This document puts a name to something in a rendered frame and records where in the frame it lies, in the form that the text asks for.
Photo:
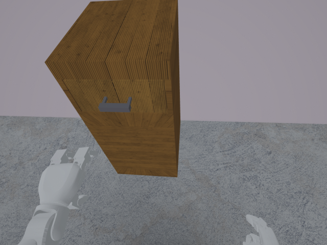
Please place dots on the drawer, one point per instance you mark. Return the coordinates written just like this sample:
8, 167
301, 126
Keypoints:
147, 95

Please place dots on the robot right hand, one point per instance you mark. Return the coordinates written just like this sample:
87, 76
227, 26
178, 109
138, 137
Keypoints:
266, 235

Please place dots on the cabinet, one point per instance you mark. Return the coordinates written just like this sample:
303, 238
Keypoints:
127, 40

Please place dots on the handle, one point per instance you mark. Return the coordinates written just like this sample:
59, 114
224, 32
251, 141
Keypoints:
115, 107

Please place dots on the left robot forearm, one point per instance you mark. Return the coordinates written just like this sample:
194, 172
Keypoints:
47, 225

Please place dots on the robot left hand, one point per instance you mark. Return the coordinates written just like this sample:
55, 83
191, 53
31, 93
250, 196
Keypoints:
60, 181

